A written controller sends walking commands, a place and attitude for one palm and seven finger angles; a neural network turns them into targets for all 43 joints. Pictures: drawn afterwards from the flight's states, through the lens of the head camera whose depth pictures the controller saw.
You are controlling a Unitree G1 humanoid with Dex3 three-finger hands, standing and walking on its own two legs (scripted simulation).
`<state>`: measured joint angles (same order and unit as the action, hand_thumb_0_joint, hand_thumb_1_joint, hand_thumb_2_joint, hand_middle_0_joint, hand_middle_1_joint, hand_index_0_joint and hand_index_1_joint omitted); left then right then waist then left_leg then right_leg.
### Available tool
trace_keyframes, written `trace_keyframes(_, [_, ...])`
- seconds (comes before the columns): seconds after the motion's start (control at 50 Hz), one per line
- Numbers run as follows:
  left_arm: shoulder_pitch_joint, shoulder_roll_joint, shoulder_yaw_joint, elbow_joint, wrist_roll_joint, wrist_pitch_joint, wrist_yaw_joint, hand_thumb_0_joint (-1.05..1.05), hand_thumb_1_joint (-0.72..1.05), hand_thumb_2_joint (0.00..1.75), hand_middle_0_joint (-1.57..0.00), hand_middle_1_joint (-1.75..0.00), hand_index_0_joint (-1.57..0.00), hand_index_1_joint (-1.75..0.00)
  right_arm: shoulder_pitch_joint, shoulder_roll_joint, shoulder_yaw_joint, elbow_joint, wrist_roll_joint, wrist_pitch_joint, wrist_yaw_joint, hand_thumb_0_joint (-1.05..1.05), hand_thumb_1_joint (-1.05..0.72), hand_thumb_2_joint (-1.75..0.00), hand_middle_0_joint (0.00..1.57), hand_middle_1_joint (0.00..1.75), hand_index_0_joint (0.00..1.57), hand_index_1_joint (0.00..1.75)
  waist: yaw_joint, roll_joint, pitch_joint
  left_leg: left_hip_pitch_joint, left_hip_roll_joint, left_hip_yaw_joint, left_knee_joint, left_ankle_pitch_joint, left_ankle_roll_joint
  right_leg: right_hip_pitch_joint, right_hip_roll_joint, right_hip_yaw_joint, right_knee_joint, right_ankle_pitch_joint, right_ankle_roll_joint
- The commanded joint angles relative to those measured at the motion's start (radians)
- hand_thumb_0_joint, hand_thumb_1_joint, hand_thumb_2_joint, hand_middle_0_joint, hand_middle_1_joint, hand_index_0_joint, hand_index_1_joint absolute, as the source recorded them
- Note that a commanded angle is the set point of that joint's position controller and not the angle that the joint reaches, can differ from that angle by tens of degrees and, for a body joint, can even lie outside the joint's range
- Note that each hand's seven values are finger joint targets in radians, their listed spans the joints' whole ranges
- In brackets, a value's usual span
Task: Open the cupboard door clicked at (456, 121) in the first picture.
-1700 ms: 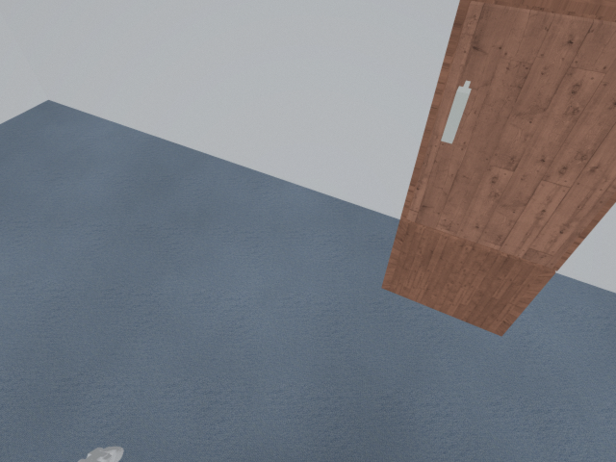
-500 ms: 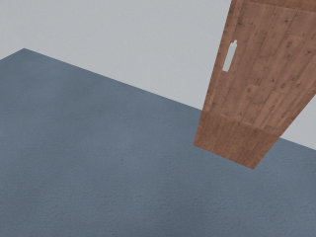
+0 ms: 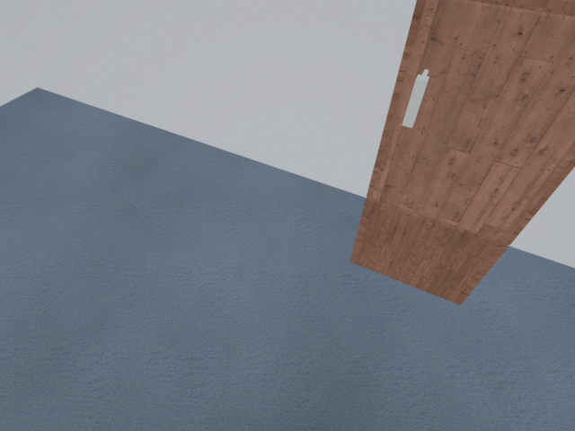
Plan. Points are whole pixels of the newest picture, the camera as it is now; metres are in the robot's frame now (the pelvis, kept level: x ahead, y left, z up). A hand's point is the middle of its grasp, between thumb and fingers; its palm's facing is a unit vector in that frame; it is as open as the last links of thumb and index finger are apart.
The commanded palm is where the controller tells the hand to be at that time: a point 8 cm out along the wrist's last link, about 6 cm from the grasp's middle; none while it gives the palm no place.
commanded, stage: turn to face it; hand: left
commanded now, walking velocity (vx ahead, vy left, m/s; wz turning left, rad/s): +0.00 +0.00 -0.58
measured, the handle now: (416, 98) +0.84 -0.24 +0.04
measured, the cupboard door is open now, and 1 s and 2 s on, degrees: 0 0 0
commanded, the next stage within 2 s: take the last steps up to it in 0.72 s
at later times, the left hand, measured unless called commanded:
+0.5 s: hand out of the picture +0.03 +0.17 -0.17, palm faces -0.13 -0.96 -0.23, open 7.4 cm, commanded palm none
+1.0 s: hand out of the picture +0.11 +0.16 -0.17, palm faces -0.37 -0.90 -0.23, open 7.4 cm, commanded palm none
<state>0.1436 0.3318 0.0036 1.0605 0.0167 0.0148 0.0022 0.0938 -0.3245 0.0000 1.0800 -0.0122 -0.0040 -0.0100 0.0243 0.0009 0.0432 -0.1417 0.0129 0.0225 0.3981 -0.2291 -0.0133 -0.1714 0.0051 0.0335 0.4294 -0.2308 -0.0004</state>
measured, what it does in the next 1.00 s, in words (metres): steps on the spot, turning right: left foot, then right foot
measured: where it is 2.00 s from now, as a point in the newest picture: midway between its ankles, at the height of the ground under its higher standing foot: outside the picture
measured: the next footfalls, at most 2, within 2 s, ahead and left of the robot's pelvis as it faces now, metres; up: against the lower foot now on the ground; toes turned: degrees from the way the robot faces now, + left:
left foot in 0.62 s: +0.00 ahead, +0.12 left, +0.00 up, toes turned -13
right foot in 0.98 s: -0.06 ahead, -0.11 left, +0.00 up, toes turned -25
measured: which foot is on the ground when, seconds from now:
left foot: down 0.00-0.24, up 0.26-0.60, down 0.62-0.98, up 1.00-1.00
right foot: down 0.00-0.62, up 0.64-0.96, down 0.98-1.00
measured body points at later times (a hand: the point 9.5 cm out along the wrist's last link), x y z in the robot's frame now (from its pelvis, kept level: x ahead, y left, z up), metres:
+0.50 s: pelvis -0.03 -0.01 -0.01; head +0.01 -0.03 +0.44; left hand +0.04 +0.22 -0.15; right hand +0.02 -0.28 -0.15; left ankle -0.04 +0.13 -0.70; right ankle +0.00 -0.11 -0.74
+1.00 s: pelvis -0.04 +0.00 -0.02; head -0.03 -0.02 +0.43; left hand +0.13 +0.20 -0.16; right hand -0.13 -0.23 -0.17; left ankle -0.04 +0.13 -0.74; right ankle -0.10 -0.09 -0.75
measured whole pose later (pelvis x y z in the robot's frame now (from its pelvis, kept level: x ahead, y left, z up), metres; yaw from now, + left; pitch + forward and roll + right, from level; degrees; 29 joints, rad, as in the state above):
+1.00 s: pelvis -0.04 +0.00 -0.02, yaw -22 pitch +0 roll -1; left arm 0.20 0.21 0.06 0.95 0.03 0.03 -0.04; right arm 0.31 -0.20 -0.03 1.02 -0.03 0.00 -0.02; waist -0.02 0.04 0.03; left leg -0.22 0.11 0.12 0.65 -0.42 -0.02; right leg -0.23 0.01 -0.07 0.56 -0.33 -0.01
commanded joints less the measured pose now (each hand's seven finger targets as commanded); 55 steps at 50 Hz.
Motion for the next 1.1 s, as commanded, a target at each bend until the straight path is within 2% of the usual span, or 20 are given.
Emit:
trace_keyframes(0.0, [0.028, 0.105, 0.04, -0.094, 0.001, 0.015, 0.01, 0.0, 0.9, 0.9, -0.2, -0.3, -0.2, -0.3, 0.067, -0.114, -0.047, -0.086, 0.0, 0.007, -0.024, 0.0, -0.9, -0.9, 0.2, 0.3, 0.2, 0.3, -0.029, 0.002, -0.072, 0.034, 0.148, -0.038, 0.031, 0.225, 0.027, -0.079, -0.086, 0.094, 0.06, 0.303, -0.02])
trace_keyframes(0.18, [0.155, 0.039, 0.07, -0.166, 0.007, 0.027, -0.011, 0.0, 0.9, 0.9, -0.2, -0.3, -0.2, -0.3, -0.005, -0.12, -0.088, -0.2, -0.005, 0.012, -0.019, 0.0, -0.9, -0.9, 0.2, 0.3, 0.2, 0.3, 0.037, 0.113, -0.056, -0.179, 0.277, -0.056, 0.12, 0.174, 0.113, -0.049, -0.022, -0.007, 0.246, -0.068, -0.001])
trace_keyframes(0.2, [0.199, 0.075, 0.082, -0.162, 0.015, 0.015, -0.008, 0.0, 0.9, 0.9, -0.2, -0.3, -0.2, -0.3, -0.014, -0.088, -0.088, -0.212, -0.003, 0.018, -0.019, 0.0, -0.9, -0.9, 0.2, 0.3, 0.2, 0.3, 0.059, -0.054, -0.065, -0.25, 0.168, 0.033, 0.329, 0.056, 0.041, 0.001, -0.094, 0.142, 0.088, 0.123, -0.032])
trace_keyframes(0.22, [0.219, 0.16, 0.1, -0.166, 0.021, 0.003, 0.004, 0.0, 0.9, 0.9, -0.2, -0.3, -0.2, -0.3, -0.019, -0.015, -0.078, -0.243, 0.002, 0.022, -0.016, 0.0, -0.9, -0.9, 0.2, 0.3, 0.2, 0.3, 0.056, -0.368, -0.043, -0.413, -0.006, 0.095, 0.569, -0.301, -0.032, -0.003, -0.298, 0.521, -0.088, 0.249, -0.124])
trace_keyframes(0.24, [0.232, 0.158, 0.097, -0.174, 0.008, 0.002, 0.014, 0.0, 0.9, 0.9, -0.2, -0.3, -0.2, -0.3, -0.036, -0.036, -0.076, -0.246, 0.003, 0.032, -0.019, 0.0, -0.9, -0.9, 0.2, 0.3, 0.2, 0.3, 0.076, -0.314, -0.044, -0.384, 0.002, -0.056, 0.692, -0.365, -0.022, -0.088, -0.338, 0.612, -0.184, 0.186, -0.196])
trace_keyframes(0.28, [0.111, 0.115, 0.092, -0.203, 0.008, 0.007, 0.021, 0.0, 0.9, 0.9, -0.2, -0.3, -0.2, -0.3, 0.021, -0.032, -0.082, -0.212, 0.002, 0.025, -0.013, 0.0, -0.9, -0.9, 0.2, 0.3, 0.2, 0.3, -0.003, -0.118, -0.036, -0.401, 0.039, -0.082, 0.745, -0.239, -0.02, -0.071, -0.272, 0.492, -0.124, 0.134, -0.22])
trace_keyframes(0.32, [0.089, 0.082, 0.088, -0.22, 0.01, 0.003, 0.021, 0.0, 0.9, 0.9, -0.2, -0.3, -0.2, -0.3, 0.058, -0.005, -0.078, -0.192, -0.001, 0.025, -0.012, 0.0, -0.9, -0.9, 0.2, 0.3, 0.2, 0.3, -0.014, -0.115, -0.085, -0.328, 0.033, -0.046, 0.684, -0.186, -0.03, -0.079, -0.209, 0.383, -0.1, 0.155, -0.187])
trace_keyframes(0.48, [0.153, 0.076, 0.104, -0.194, 0.015, 0.01, 0.021, 0.0, 0.9, 0.9, -0.2, -0.3, -0.2, -0.3, 0.058, 0.032, -0.069, -0.199, 0.012, 0.013, -0.023, 0.0, -0.9, -0.9, 0.2, 0.3, 0.2, 0.3, 0.014, -0.157, -0.131, -0.241, -0.003, -0.027, 0.355, -0.215, -0.019, -0.002, -0.183, 0.42, -0.088, 0.245, -0.189])
trace_keyframes(0.54, [0.11, 0.075, 0.103, -0.198, 0.009, 0.018, 0.02, 0.0, 0.9, 0.9, -0.2, -0.3, -0.2, -0.3, 0.156, 0.038, -0.067, -0.171, 0.015, 0.002, -0.031, 0.0, -0.9, -0.9, 0.2, 0.3, 0.2, 0.3, -0.031, -0.156, -0.147, -0.06, -0.025, -0.005, 0.113, -0.09, -0.004, -0.097, -0.139, 0.403, -0.057, 0.205, -0.133])
trace_keyframes(0.58, [0.079, 0.018, 0.092, -0.217, 0.0, 0.021, 0.015, 0.0, 0.9, 0.9, -0.2, -0.3, -0.2, -0.3, 0.229, -0.014, -0.073, -0.158, 0.011, -0.013, -0.036, 0.0, -0.9, -0.9, 0.2, 0.3, 0.2, 0.3, -0.068, -0.007, -0.143, 0.128, 0.109, -0.132, -0.077, -0.081, 0.045, -0.293, -0.026, 0.286, 0.066, -0.009, -0.056])
trace_keyframes(0.6, [0.085, -0.033, 0.083, -0.235, -0.002, 0.022, 0.004, 0.0, 0.9, 0.9, -0.2, -0.3, -0.2, -0.3, 0.201, -0.097, -0.087, -0.18, -0.005, -0.012, -0.035, 0.0, -0.9, -0.9, 0.2, 0.3, 0.2, 0.3, -0.056, 0.248, -0.083, 0.132, 0.325, -0.366, -0.166, -0.058, 0.124, -0.451, 0.092, 0.123, 0.27, -0.2, -0.004])
trace_keyframes(0.62, [0.058, -0.011, 0.09, -0.242, 0.009, 0.023, 0.004, 0.0, 0.9, 0.9, -0.2, -0.3, -0.2, -0.3, 0.159, -0.107, -0.088, -0.198, -0.009, -0.006, -0.037, 0.0, -0.9, -0.9, 0.2, 0.3, 0.2, 0.3, -0.054, 0.237, -0.034, -0.001, 0.426, -0.41, -0.175, 0.026, 0.192, -0.447, 0.064, 0.057, 0.467, -0.29, 0.03])
trace_keyframes(0.68, [0.108, -0.009, 0.099, -0.183, 0.014, 0.029, -0.009, 0.0, 0.9, 0.9, -0.2, -0.3, -0.2, -0.3, 0.076, -0.023, -0.063, -0.205, -0.014, -0.015, -0.041, 0.0, -0.9, -0.9, 0.2, 0.3, 0.2, 0.3, 0.011, 0.122, -0.014, -0.08, 0.274, -0.183, -0.102, 0.275, 0.172, -0.398, 0.027, 0.039, 0.717, -0.18, 0.043])
trace_keyframes(0.8, [0.01, -0.065, 0.065, -0.199, 0.004, 0.026, -0.013, 0.0, 0.9, 0.9, -0.2, -0.3, -0.2, -0.3, 0.207, -0.033, -0.073, -0.147, -0.02, -0.011, -0.037, 0.0, -0.9, -0.9, 0.2, 0.3, 0.2, 0.3, -0.056, 0.162, -0.006, 0.038, 0.258, -0.094, -0.021, 0.507, 0.177, -0.289, -0.011, -0.061, 0.397, -0.214, 0.044])
trace_keyframes(0.92, [0.084, -0.055, 0.073, -0.164, 0.011, 0.007, -0.038, 0.0, 0.9, 0.9, -0.2, -0.3, -0.2, -0.3, 0.22, -0.08, -0.088, -0.111, -0.022, -0.011, -0.026, 0.0, -0.9, -0.9, 0.2, 0.3, 0.2, 0.3, -0.021, 0.109, -0.024, -0.093, 0.287, -0.099, 0.039, 0.034, 0.116, -0.005, 0.017, -0.136, 0.065, -0.096, 0.003])
trace_keyframes(0.94, [0.147, -0.022, 0.082, -0.14, 0.014, -0.002, -0.035, 0.0, 0.9, 0.9, -0.2, -0.3, -0.2, -0.3, 0.218, -0.057, -0.084, -0.112, -0.016, -0.015, -0.022, 0.0, -0.9, -0.9, 0.2, 0.3, 0.2, 0.3, 0.008, 0.03, -0.036, -0.217, 0.245, -0.043, 0.16, -0.056, 0.074, 0.152, -0.026, -0.077, -0.029, -0.076, -0.025])
trace_keyframes(0.96, [0.232, 0.067, 0.099, -0.113, 0.02, -0.016, -0.022, 0.0, 0.9, 0.9, -0.2, -0.3, -0.2, -0.3, 0.211, 0.017, -0.062, -0.136, -0.004, -0.018, -0.016, 0.0, -0.9, -0.9, 0.2, 0.3, 0.2, 0.3, 0.041, -0.237, -0.073, -0.453, 0.123, 0.122, 0.428, -0.254, 0.008, 0.336, -0.253, 0.228, -0.142, -0.166, -0.114])
trace_keyframes(0.98, [0.307, 0.109, 0.104, -0.092, 0.005, -0.014, -0.008, 0.0, 0.9, 0.9, -0.2, -0.3, -0.2, -0.3, 0.081, 0.026, -0.052, -0.19, -0.011, -0.016, -0.011, 0.0, -0.9, -0.9, 0.2, 0.3, 0.2, 0.3, 0.097, -0.281, -0.029, -0.579, 0.069, 0.093, 0.615, -0.439, -0.011, 0.277, -0.388, 0.42, -0.226, -0.161, -0.21])
trace_keyframes(1.0, [0.315, 0.088, 0.107, -0.086, 0.005, -0.021, 0.002, 0.0, 0.9, 0.9, -0.2, -0.3, -0.2, -0.3, 0.032, 0.006, -0.058, -0.194, -0.015, -0.014, -0.01, 0.0, -0.9, -0.9, 0.2, 0.3, 0.2, 0.3, 0.104, -0.287, 0.002, -0.601, 0.097, 0.01, 0.694, -0.362, 0.004, 0.196, -0.357, 0.439, -0.253, -0.24, -0.241])
trace_keyframes(1.08, [0.156, -0.001, 0.074, -0.097, 0.012, -0.047, 0.013, 0.0, 0.9, 0.9, -0.2, -0.3, -0.2, -0.3, 0.127, 0.053, -0.066, -0.128, -0.023, -0.008, 0.013, 0.0, -0.9, -0.9, 0.2, 0.3, 0.2, 0.3, -0.027, -0.083, 0.041, -0.475, 0.13, 0.038, 0.683, -0.164, -0.021, 0.017, -0.251, 0.18, -0.224, -0.114, -0.199])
